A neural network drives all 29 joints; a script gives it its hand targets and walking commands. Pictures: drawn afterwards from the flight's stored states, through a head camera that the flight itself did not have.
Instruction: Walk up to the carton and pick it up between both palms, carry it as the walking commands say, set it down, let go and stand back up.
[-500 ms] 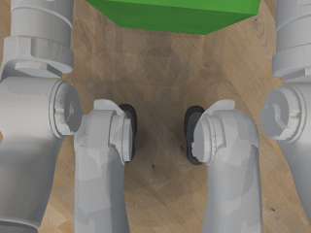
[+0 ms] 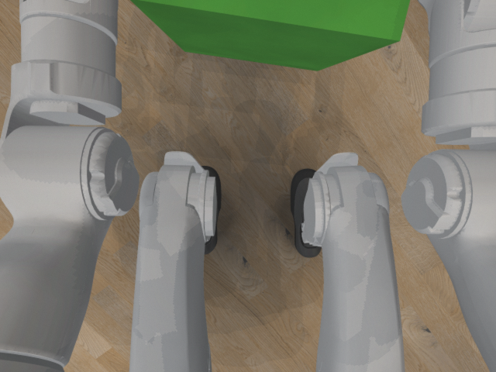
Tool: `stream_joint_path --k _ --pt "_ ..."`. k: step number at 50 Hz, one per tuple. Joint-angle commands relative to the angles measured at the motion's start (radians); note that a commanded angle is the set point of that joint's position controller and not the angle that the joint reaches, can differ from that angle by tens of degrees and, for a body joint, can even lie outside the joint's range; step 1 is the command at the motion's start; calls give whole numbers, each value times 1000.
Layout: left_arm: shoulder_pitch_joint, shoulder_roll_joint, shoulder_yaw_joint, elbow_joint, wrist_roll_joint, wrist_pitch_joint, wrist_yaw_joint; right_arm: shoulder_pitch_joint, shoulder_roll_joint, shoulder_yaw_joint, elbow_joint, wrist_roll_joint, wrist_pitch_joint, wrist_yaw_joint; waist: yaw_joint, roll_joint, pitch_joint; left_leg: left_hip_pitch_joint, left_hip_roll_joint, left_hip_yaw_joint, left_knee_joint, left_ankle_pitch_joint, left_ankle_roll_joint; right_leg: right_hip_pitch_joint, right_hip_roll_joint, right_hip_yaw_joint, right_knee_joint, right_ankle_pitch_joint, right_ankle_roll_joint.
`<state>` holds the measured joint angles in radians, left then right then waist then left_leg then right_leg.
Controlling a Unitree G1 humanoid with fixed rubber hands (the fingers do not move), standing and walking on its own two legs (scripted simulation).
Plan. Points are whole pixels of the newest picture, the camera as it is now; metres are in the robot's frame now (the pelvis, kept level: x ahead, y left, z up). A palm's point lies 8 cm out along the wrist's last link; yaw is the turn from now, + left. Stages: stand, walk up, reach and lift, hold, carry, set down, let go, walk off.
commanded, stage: reach and lift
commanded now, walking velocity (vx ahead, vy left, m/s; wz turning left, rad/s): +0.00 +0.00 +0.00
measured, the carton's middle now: out of the picture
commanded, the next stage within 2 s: none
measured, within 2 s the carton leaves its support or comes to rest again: neither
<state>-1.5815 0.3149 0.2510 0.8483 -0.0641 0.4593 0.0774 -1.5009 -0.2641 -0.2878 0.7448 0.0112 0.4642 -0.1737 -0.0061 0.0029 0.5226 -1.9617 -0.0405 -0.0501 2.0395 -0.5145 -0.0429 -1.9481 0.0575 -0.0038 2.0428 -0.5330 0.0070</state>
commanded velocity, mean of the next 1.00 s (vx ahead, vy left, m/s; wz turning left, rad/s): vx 0.00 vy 0.00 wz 0.00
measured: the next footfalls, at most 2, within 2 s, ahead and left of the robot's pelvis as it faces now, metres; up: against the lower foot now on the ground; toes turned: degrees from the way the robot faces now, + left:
none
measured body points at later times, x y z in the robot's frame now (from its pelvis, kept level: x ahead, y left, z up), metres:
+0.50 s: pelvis -0.01 +0.00 +0.04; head +0.33 +0.00 +0.33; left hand +0.58 +0.16 -0.03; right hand +0.57 -0.16 -0.03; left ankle +0.14 +0.13 -0.39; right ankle +0.14 -0.11 -0.39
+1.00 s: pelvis -0.02 +0.00 +0.10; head +0.30 +0.01 +0.40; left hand +0.56 +0.16 +0.03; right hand +0.54 -0.16 +0.03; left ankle +0.14 +0.13 -0.39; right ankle +0.14 -0.11 -0.39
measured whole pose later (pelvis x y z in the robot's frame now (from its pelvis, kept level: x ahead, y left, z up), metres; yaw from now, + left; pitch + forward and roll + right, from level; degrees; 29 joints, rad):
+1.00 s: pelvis -0.02 +0.00 +0.10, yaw +0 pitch +19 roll -1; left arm -1.40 0.23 0.33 0.68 0.01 0.52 0.03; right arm -1.32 -0.16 -0.35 0.55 -0.03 0.54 -0.17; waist -0.01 0.00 0.52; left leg -1.60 -0.05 -0.07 1.70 -0.44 -0.04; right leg -1.58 0.06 0.01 1.70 -0.45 0.01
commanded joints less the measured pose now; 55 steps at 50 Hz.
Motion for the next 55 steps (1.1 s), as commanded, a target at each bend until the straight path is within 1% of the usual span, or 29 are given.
stream_joint_path --k 1,3,7,9,11,12,13,14,15,16,18,19,20,22,24,25,26,28,33,34,35,37,39,42,44,47,49,53,55 --pt "-669 -1225 -372 -389 -118 -4 -272 -863 1215 450 -371 242 -4 360 -6 -7 -2667 912 -116 150 -245 344 39 887 104 -99 -274 350 24" --pt "-685 -1214 -373 -396 -127 -1 -269 -847 1203 446 -349 233 5 358 -16 -6 -2648 897 -117 150 -256 309 40 875 100 -96 -285 324 23" --pt "-714 -1218 -360 -386 -119 11 -266 -894 1200 446 -356 245 15 356 10 8 -2597 921 -115 147 -293 260 44 885 101 -85 -324 262 21" --pt "-712 -1214 -336 -361 -108 14 -268 -886 1190 416 -322 225 20 359 -6 -9 -2556 912 -114 137 -311 210 49 850 100 -96 -337 207 20" --pt "-697 -1222 -322 -330 -102 16 -275 -865 1221 412 -289 226 28 361 24 0 -2527 902 -112 146 -331 169 50 874 96 -81 -361 168 19" --pt "-713 -1229 -329 -340 -105 19 -278 -868 1227 408 -273 218 32 365 -1 -9 -2499 889 -111 142 -344 157 48 866 95 -89 -375 155 19" --pt "-717 -1210 -299 -327 -87 16 -282 -849 1235 391 -243 207 37 366 22 -11 -2461 845 -113 149 -347 132 51 870 92 -72 -385 133 18" --pt "-720 -1216 -300 -296 -85 19 -288 -826 1248 379 -199 195 40 374 12 -22 -2430 840 -110 149 -364 107 46 862 92 -80 -399 113 15" --pt "-723 -1222 -314 -333 -89 13 -291 -813 1251 388 -228 194 40 373 2 -9 -2480 872 -109 148 -368 130 45 891 94 -81 -400 139 15" --pt "-717 -1210 -294 -291 -65 16 -295 -769 1259 358 -148 174 46 380 -3 -12 -2415 830 -101 149 -363 93 46 827 89 -84 -397 101 20" --pt "-693 -1239 -310 -299 -64 23 -302 -740 1280 364 -160 168 48 384 -1 3 -2471 880 -106 148 -391 116 38 866 96 -91 -409 128 13" --pt "-710 -1222 -330 -353 -73 19 -306 -762 1301 388 -221 193 47 383 15 15 -2559 924 -107 152 -388 149 44 910 102 -80 -412 154 16" --pt "-693 -1243 -355 -376 -91 21 -306 -757 1278 404 -247 190 48 384 -9 0 -2616 962 -110 144 -391 197 37 935 104 -89 -414 200 18" --pt "-683 -1250 -383 -406 -107 29 -301 -758 1289 446 -292 212 52 382 -8 8 -2730 1013 -113 146 -385 255 38 996 106 -78 -416 255 19" --pt "-621 -1270 -424 -443 -126 40 -292 -792 1281 509 -424 249 47 377 10 16 -2859 1121 -121 133 -394 351 39 1056 118 -80 -416 340 21" --pt "-603 -1266 -425 -434 -133 41 -287 -767 1276 517 -409 252 51 372 -9 -16 -2846 1109 -124 131 -398 345 42 1069 120 -80 -429 331 27" --pt "-616 -1270 -461 -488 -153 42 -281 -792 1249 548 -482 267 49 367 -2 4 -2875 1139 -125 126 -396 378 36 1081 121 -68 -427 363 20" --pt "-563 -1256 -441 -443 -131 51 -278 -793 1236 559 -481 251 54 360 14 -13 -2801 1098 -129 131 -414 355 43 1104 116 -60 -445 356 24" --pt "-525 -1277 -367 -299 -57 47 -285 -782 1250 519 -355 210 50 371 50 -16 -2498 986 -120 124 -490 161 50 1017 102 -48 -518 149 26" --pt "-540 -1262 -357 -305 -52 39 -290 -751 1264 501 -313 208 51 373 47 -14 -2484 977 -118 124 -501 149 52 1021 98 -43 -529 147 27" --pt "-544 -1271 -354 -294 -55 39 -291 -763 1249 489 -314 192 50 377 20 -32 -2471 993 -116 113 -514 131 52 1005 102 -59 -540 121 24" --pt "-560 -1285 -349 -290 -43 37 -300 -728 1293 475 -261 193 54 385 36 -13 -2448 996 -117 121 -539 100 46 1024 98 -51 -566 94 24" --pt "-547 -1288 -351 -283 -39 35 -308 -673 1291 450 -212 160 58 397 -5 -17 -2427 996 -112 109 -552 86 45 988 99 -64 -570 94 23" --pt "-556 -1317 -418 -385 -66 38 -312 -650 1304 484 -294 182 57 399 -11 32 -2622 1108 -120 111 -556 191 36 1083 111 -57 -577 189 16" --pt "-511 -1316 -434 -388 -78 50 -308 -691 1295 528 -370 205 60 400 0 17 -2724 1194 -121 106 -565 252 32 1127 115 -59 -585 235 22" --pt "-538 -1327 -529 -544 -135 49 -295 -675 1296 606 -489 242 61 390 -21 35 -2908 1311 -129 97 -563 377 28 1237 120 -47 -588 364 20" --pt "-527 -1280 -530 -559 -125 55 -281 -676 1259 632 -514 260 64 385 -1 30 -2872 1326 -129 87 -568 372 38 1207 118 -41 -594 351 25" --pt "-515 -1274 -488 -473 -105 54 -282 -667 1264 601 -429 213 66 373 -1 -10 -2634 1200 -123 97 -622 202 41 1209 106 -16 -664 200 19" --pt "-491 -1295 -482 -426 -79 57 -282 -641 1266 582 -394 198 65 378 -6 7 -2549 1211 -119 85 -660 170 37 1168 105 -23 -688 175 14"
